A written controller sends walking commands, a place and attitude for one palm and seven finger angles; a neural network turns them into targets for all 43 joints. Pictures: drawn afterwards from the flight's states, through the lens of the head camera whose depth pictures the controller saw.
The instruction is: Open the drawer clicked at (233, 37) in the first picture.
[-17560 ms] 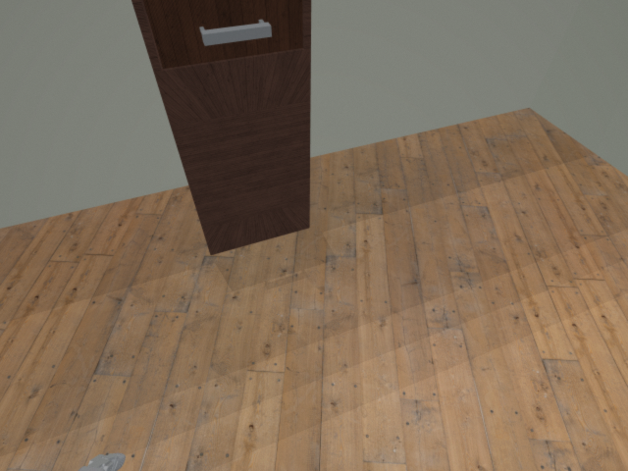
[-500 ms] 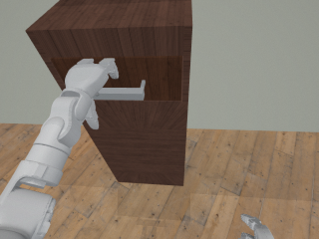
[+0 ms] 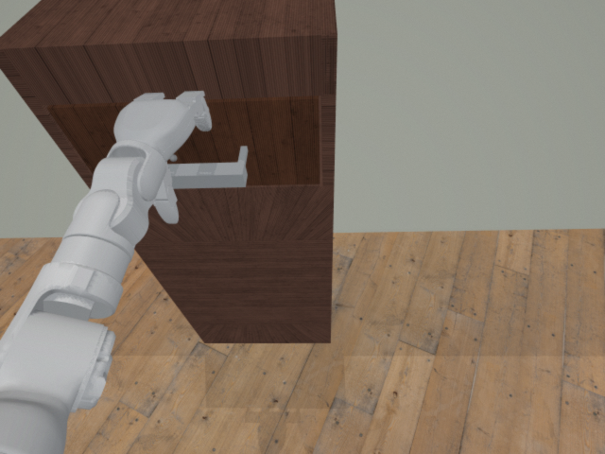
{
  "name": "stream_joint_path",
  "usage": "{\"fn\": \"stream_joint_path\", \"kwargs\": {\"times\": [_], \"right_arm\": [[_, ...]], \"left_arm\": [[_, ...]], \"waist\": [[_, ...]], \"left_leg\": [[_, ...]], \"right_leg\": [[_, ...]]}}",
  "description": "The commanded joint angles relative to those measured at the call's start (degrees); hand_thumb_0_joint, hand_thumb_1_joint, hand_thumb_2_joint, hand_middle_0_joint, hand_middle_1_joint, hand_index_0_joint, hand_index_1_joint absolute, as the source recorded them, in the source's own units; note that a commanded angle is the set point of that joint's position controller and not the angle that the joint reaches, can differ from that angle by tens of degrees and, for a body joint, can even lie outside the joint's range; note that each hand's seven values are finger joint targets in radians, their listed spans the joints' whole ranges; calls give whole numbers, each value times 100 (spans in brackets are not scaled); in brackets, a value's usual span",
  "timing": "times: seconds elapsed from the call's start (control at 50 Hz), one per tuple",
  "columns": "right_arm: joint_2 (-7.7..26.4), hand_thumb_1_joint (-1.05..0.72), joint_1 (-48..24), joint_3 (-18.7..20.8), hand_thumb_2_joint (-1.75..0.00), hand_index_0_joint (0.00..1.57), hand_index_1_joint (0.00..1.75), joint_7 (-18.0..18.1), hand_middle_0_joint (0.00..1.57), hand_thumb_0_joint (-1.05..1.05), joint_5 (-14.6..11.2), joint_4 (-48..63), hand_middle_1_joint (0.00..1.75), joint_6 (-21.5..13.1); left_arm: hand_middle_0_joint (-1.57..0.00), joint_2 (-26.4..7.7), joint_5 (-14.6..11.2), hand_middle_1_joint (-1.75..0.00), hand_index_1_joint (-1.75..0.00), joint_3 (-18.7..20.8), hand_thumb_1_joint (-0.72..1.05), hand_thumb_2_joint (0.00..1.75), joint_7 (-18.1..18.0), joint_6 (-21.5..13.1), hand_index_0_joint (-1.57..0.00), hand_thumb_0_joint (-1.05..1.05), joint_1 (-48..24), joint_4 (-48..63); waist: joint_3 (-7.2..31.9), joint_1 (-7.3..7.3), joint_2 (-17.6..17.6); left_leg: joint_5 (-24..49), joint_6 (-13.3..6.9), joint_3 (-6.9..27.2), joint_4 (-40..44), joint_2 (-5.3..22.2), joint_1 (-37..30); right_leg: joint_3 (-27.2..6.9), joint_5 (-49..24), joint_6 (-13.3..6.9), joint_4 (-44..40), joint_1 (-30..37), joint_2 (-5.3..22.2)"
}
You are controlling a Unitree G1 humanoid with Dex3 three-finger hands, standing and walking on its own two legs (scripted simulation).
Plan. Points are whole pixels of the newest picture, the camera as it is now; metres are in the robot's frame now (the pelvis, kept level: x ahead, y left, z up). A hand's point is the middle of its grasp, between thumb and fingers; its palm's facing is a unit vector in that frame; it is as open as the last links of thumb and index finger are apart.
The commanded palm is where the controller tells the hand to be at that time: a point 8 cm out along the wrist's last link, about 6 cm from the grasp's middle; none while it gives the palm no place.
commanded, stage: move the hooked fingers above the handle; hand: left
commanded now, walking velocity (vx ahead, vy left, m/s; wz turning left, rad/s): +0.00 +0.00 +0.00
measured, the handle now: (192, 164) +0.50 +0.19 +0.09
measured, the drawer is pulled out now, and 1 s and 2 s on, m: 0.00 0.00 0.00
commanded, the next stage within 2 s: none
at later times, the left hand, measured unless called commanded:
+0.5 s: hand (173, 153) +0.46 +0.18 +0.16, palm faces +0.03 -0.03 -1.00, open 13.8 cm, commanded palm +0.44 +0.20 +0.22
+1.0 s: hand (167, 161) +0.45 +0.19 +0.15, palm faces +0.02 -0.01 -1.00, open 13.8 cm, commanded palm +0.44 +0.20 +0.22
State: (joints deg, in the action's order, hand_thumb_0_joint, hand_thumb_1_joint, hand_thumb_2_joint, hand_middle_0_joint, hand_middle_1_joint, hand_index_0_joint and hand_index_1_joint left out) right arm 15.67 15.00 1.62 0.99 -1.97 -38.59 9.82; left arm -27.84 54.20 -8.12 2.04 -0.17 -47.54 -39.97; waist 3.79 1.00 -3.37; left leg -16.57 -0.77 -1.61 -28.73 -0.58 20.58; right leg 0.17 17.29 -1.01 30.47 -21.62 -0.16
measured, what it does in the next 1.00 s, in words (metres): stands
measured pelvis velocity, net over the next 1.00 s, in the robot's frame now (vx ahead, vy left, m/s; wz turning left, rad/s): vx -0.01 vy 0.00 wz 0.01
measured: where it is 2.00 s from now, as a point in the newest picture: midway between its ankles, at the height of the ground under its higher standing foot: outside the picture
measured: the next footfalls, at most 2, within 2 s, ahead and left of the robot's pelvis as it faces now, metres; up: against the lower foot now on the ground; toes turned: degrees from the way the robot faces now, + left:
none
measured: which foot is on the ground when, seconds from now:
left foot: down 0.00-1.00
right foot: down 0.00-1.00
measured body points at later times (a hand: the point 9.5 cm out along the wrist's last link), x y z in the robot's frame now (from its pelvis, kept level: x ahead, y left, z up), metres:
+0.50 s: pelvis -0.01 +0.00 +0.00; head +0.03 -0.02 +0.45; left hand +0.45 +0.18 +0.21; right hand +0.10 -0.26 -0.13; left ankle -0.03 +0.11 -0.73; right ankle -0.03 -0.11 -0.73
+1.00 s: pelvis -0.01 +0.00 +0.00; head +0.03 -0.02 +0.45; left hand +0.44 +0.19 +0.20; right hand +0.09 -0.26 -0.14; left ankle -0.03 +0.11 -0.73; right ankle -0.03 -0.11 -0.73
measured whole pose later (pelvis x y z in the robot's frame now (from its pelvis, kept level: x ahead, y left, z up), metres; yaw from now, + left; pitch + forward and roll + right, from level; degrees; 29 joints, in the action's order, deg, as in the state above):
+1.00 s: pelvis -0.01 +0.00 +0.00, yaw +0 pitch +8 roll +0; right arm 15.5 15.0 1.7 1.9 -2.6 -38.5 8.6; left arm -28.0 54.9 -9.7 1.1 -1.1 -48.6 -41.4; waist 3.7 0.8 -3.0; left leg -16.4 -0.7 -1.0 -29.8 -0.4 21.0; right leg 0.8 17.0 -1.1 30.9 -21.6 -0.3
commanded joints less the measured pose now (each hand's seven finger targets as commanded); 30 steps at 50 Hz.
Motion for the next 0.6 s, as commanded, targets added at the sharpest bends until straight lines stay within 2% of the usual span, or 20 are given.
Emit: {"fn": "stream_joint_path", "kwargs": {"times": [0.0,0.02,0.04,0.08,0.12,0.18,0.22,0.26,0.28,0.3,0.36,0.4,0.44,0.5,0.52,0.58], "right_arm": [[710,-90,-54,215,-90,20,30,76,20,0,-9,636,30,-155],[723,-90,-67,215,-90,20,30,82,20,0,-15,669,30,-145],[711,-90,-81,207,-90,20,30,82,20,0,-27,683,30,-149],[719,-90,-93,218,-90,20,30,99,20,0,-23,685,30,-137],[703,-90,-126,224,-90,20,30,92,20,0,-50,765,30,-148],[712,-90,-73,247,-90,20,30,128,20,0,-61,749,30,-171],[697,-90,-30,274,-90,20,30,142,20,0,-75,755,30,-211],[697,-90,-10,278,-90,20,30,168,20,0,-61,712,30,-225],[661,-90,-13,262,-90,20,30,161,20,0,-64,716,30,-237],[650,-90,17,271,-90,20,30,154,20,0,-64,658,30,-248],[658,-90,39,272,-90,20,30,136,20,0,-44,601,30,-266],[650,-90,18,242,-90,20,30,109,20,0,-37,564,30,-260],[684,-90,-23,227,-90,20,30,95,20,0,-20,580,30,-247],[685,-90,-124,170,-90,20,30,91,20,0,-39,626,30,-203],[720,-90,-119,166,-90,20,30,104,20,0,-54,651,30,-190],[724,-90,-134,148,-90,20,30,146,20,0,-58,729,30,-161]], "left_arm": [[-30,-1845,60,-120,-120,974,-50,30,-267,54,-30,0,-2597,780],[-30,-1902,63,-120,-120,1037,-50,30,-244,41,-30,0,-2504,734],[-30,-1862,64,-120,-120,955,-50,30,-244,18,-30,0,-2636,834],[-30,-2007,90,-120,-120,1108,-50,30,-248,16,-30,0,-2421,773],[-30,-1711,66,-120,-120,842,-50,30,-204,-9,-30,0,-2506,910],[-30,-1614,56,-120,-120,711,-50,30,-167,-32,-30,0,-2571,996],[-30,-1361,-18,-120,-120,494,-50,30,-111,-104,-30,0,-2832,1136],[-30,-1530,-11,-120,-120,606,-50,30,-129,-170,-30,0,-2902,1232],[-30,-1275,-13,-120,-120,390,-50,30,-133,-181,-30,0,-3019,1257],[-30,-1149,-25,-120,-120,305,-50,30,-155,-185,-30,0,-3150,1224],[-30,-1373,4,-120,-120,520,-50,30,-287,-146,-30,0,-3248,1132],[-30,-1306,43,-120,-120,497,-50,30,-371,-48,-30,0,-3322,878],[-30,-1712,83,-120,-120,860,-50,30,-431,32,-30,0,-3185,740],[-30,-1507,184,-120,-120,658,-50,30,-388,269,-30,0,-2952,265],[-30,-1616,198,-120,-120,753,-50,30,-340,309,-30,0,-2867,84],[-30,-1691,252,-120,-120,745,-50,30,-229,325,-30,0,-2781,122]], "waist": [[2202,-93,464],[2260,-116,556],[2200,-90,484],[2142,-122,490],[2131,-59,435],[2077,26,392],[2086,133,487],[2183,112,324],[2128,145,192],[2062,196,244],[2209,126,98],[2099,118,229],[2315,-15,286],[1963,-3,415],[1942,3,628],[1905,-18,601]], "left_leg": [[2547,-184,-108,38,-64,-643],[2550,-188,-117,43,-80,-593],[2517,-194,-115,51,-70,-578],[2456,-198,-138,68,-55,-586],[2407,-203,-143,59,-61,-641],[2223,-220,-112,58,-51,-774],[2232,-235,-87,23,-54,-909],[2163,-230,-58,14,-79,-996],[2184,-215,-42,5,-89,-1019],[2203,-201,-8,1,-58,-1087],[2323,-179,4,-42,-72,-1153],[2311,-150,8,-5,-59,-1017],[2425,-156,-34,-3,-61,-919],[2255,-150,-84,61,-33,-670],[2168,-159,-98,72,-37,-565],[2058,-177,-122,97,-27,-545]], "right_leg": [[0,-2750,-99,-81,1304,-18],[-7,-2738,-103,-91,1407,-17],[-12,-2758,-94,-86,1362,-8],[-13,-2685,-90,-96,1339,-17],[-13,-2535,-97,-141,1253,-23],[-19,-2338,-80,-179,1056,-42],[-11,-2257,-83,-237,970,-51],[-30,-2198,-84,-223,934,-63],[-7,-2140,-95,-214,816,-69],[30,-2072,-101,-216,683,-82],[24,-2060,-126,-185,686,-100],[66,-2048,-130,-161,684,-96],[33,-2238,-127,-120,969,-78],[59,-2175,-115,-131,907,-55],[47,-2132,-106,-162,1008,-48],[21,-2109,-89,-161,991,-29]]}}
